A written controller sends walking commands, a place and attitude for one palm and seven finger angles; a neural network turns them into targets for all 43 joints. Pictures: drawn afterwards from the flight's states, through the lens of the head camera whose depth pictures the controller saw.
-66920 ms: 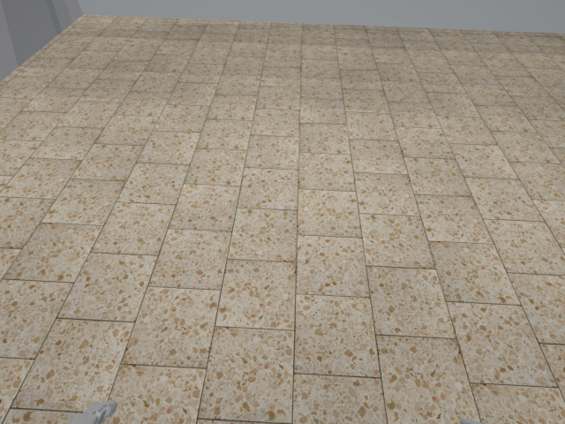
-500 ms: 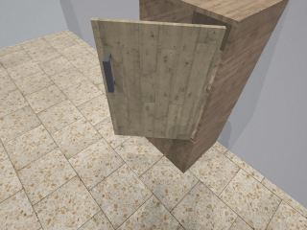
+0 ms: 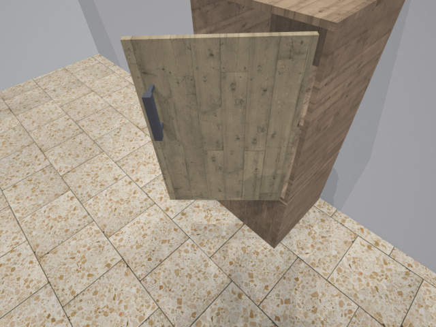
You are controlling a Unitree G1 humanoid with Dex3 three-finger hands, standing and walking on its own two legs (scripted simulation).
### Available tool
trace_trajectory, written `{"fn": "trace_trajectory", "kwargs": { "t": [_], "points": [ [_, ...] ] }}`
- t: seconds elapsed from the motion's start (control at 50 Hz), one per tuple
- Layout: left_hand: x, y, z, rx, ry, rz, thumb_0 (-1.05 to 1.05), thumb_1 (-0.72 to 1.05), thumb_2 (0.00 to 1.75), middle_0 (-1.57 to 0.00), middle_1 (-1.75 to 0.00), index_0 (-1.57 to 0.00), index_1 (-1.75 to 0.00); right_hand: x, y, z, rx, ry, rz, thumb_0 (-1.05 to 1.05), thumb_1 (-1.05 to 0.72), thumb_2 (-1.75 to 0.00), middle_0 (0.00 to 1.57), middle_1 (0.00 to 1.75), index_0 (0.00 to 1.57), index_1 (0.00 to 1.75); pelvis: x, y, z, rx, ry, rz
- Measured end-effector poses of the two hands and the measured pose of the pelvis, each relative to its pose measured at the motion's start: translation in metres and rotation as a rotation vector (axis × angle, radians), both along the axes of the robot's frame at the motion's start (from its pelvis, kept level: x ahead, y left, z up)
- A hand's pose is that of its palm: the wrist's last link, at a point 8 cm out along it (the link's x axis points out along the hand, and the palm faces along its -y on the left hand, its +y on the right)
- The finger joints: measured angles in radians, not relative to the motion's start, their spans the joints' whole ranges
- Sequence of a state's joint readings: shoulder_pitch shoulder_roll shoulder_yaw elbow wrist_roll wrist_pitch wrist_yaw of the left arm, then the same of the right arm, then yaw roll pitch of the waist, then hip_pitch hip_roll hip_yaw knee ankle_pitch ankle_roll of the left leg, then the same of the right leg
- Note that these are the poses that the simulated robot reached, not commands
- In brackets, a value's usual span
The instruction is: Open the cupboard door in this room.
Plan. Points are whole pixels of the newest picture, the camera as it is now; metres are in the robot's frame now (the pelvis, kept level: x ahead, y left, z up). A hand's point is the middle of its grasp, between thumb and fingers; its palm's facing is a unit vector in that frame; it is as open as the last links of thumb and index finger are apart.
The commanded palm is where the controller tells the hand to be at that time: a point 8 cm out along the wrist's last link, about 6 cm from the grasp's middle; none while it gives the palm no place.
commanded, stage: look again from close up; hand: left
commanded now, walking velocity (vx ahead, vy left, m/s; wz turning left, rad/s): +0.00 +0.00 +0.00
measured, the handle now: (155, 113) +0.57 +0.19 +0.08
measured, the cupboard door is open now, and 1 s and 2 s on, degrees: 44 44 44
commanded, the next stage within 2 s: raise the hand with hooked fingers in 0.12 s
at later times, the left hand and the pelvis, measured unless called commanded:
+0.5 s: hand (130, 269) +0.22 +0.17 +0.01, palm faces +0.15 -0.99 -0.06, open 7.9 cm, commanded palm +0.13 +0.23 -0.04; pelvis +0.00 -0.03 -0.03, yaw +2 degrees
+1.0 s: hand (116, 275) +0.21 +0.20 +0.01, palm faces -0.02 -1.00 -0.03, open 10.7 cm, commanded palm +0.17 +0.26 +0.01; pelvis -0.02 -0.03 -0.05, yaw +1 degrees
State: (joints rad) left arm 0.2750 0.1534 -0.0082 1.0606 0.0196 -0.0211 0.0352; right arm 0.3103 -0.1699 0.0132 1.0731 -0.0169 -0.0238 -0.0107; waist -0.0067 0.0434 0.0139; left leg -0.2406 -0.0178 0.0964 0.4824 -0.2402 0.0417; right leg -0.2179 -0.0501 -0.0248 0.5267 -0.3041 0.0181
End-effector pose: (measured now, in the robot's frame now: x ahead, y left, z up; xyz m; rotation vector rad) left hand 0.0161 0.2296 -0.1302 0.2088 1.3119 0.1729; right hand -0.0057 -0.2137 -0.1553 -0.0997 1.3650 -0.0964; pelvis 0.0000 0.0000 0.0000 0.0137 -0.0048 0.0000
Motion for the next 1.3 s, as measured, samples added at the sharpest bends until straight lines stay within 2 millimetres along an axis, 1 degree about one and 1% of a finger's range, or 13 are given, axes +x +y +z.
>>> {"fn": "trace_trajectory", "kwargs": {
  "t": [0.26, 0.38, 0.42, 0.46, 0.52, 0.64, 0.74, 0.8, 0.86, 0.94, 1.06, 1.16, 1.3],
  "points": [
    [0.025, -0.01, -0.002, -0.037, -0.045, 0.05, 0.01, 0.91, 0.9, -0.2, -0.3, -0.21, -0.3, 0.047, -0.031, 0.016, -0.078, -0.082, 0.014, 0.01, -0.91, -0.9, 0.2, 0.3, 0.2, 0.3, 0.013, -0.009, 0.001, -0.01, 0.005, 0.001],
    [0.138, -0.002, 0.109, 0.019, -0.838, 0.097, 0.02, 0.87, 0.88, -0.2, -0.33, -0.21, -0.33, 0.117, -0.046, 0.043, -0.134, -0.488, 0.044, 0.01, -0.91, -0.9, 0.2, 0.3, 0.2, 0.3, 0.012, -0.015, -0.005, -0.002, 0.018, 0.04],
    [0.163, -0.002, 0.138, 0.008, -1.046, 0.053, 0.02, 0.84, 0.87, -0.2, -0.35, -0.21, -0.35, 0.142, -0.051, 0.051, -0.138, -0.601, 0.051, 0.01, -0.91, -0.9, 0.2, 0.3, 0.2, 0.3, 0.008, -0.017, -0.01, -0.005, 0.046, 0.042],
    [0.173, -0.004, 0.151, -0.023, -1.199, -0.005, 0.01, 0.8, 0.85, -0.2, -0.37, -0.21, -0.37, 0.166, -0.055, 0.059, -0.139, -0.694, 0.064, 0.01, -0.91, -0.9, 0.2, 0.3, 0.2, 0.3, 0.003, -0.022, -0.018, -0.002, 0.088, 0.033],
    [0.165, -0.009, 0.14, -0.092, -1.293, -0.116, 0.01, 0.74, 0.83, -0.2, -0.41, -0.21, -0.4, 0.193, -0.062, 0.069, -0.142, -0.8, 0.106, 0.01, -0.91, -0.9, 0.2, 0.3, 0.2, 0.3, -0.005, -0.031, -0.033, 0.001, 0.138, 0.027],
    [0.108, -0.004, 0.082, -0.176, -1.136, -0.107, 0.01, 0.61, 0.77, -0.22, -0.49, -0.23, -0.49, 0.223, -0.068, 0.066, -0.17, -0.889, 0.201, 0.01, -0.9, -0.9, 0.2, 0.3, 0.21, 0.3, -0.014, -0.041, -0.06, -0.013, 0.196, 0.045],
    [0.097, 0.012, 0.105, -0.055, -1.288, -0.051, 0.02, 0.49, 0.72, -0.23, -0.56, -0.24, -0.56, 0.218, -0.059, 0.043, -0.162, -0.845, 0.235, 0.01, -0.9, -0.9, 0.2, 0.3, 0.2, 0.3, -0.016, -0.045, -0.072, -0.044, 0.196, 0.067],
    [0.118, 0.011, 0.128, -0.049, -1.397, -0.144, 0.02, 0.42, 0.7, -0.23, -0.61, -0.24, -0.61, 0.203, -0.049, 0.025, -0.13, -0.798, 0.226, 0.01, -0.9, -0.9, 0.2, 0.3, 0.21, 0.3, -0.02, -0.044, -0.075, -0.057, 0.188, 0.073],
    [0.148, 0.006, 0.136, -0.122, -1.365, -0.26, 0.01, 0.35, 0.67, -0.23, -0.65, -0.24, -0.65, 0.18, -0.041, 0.012, -0.094, -0.744, 0.182, 0.01, -0.9, -0.9, 0.2, 0.3, 0.21, 0.3, -0.025, -0.043, -0.073, -0.058, 0.183, 0.067],
    [0.172, 0.009, 0.135, -0.216, -1.203, -0.277, 0.01, 0.26, 0.63, -0.24, -0.71, -0.25, -0.71, 0.146, -0.04, 0.011, -0.075, -0.679, 0.089, 0.01, -0.9, -0.9, 0.2, 0.3, 0.21, 0.3, -0.025, -0.038, -0.061, -0.039, 0.179, 0.043],
    [0.163, 0.038, 0.153, -0.122, -1.241, -0.123, 0.01, 0.12, 0.57, -0.25, -0.8, -0.26, -0.8, 0.113, -0.051, 0.023, -0.125, -0.619, 0.044, 0.01, -0.9, -0.9, 0.2, 0.3, 0.21, 0.3, -0.02, -0.029, -0.047, -0.026, 0.17, 0.023],
    [0.156, 0.049, 0.158, -0.084, -1.298, -0.137, 0.01, 0.0, 0.52, -0.26, -0.88, -0.27, -0.88, 0.112, -0.059, 0.03, -0.177, -0.608, 0.098, 0.01, -0.9, -0.9, 0.2, 0.3, 0.21, 0.3, -0.023, -0.021, -0.046, -0.039, 0.158, 0.037],
    [0.172, 0.052, 0.159, -0.162, -1.275, -0.212, 0.0, -0.16, 0.45, -0.27, -0.98, -0.28, -0.98, 0.134, -0.049, 0.051, -0.209, -0.698, 0.117, 0.02, -0.9, -0.9, 0.2, 0.3, 0.21, 0.3, -0.025, -0.01, -0.04, -0.048, 0.129, 0.038]
  ]
}}
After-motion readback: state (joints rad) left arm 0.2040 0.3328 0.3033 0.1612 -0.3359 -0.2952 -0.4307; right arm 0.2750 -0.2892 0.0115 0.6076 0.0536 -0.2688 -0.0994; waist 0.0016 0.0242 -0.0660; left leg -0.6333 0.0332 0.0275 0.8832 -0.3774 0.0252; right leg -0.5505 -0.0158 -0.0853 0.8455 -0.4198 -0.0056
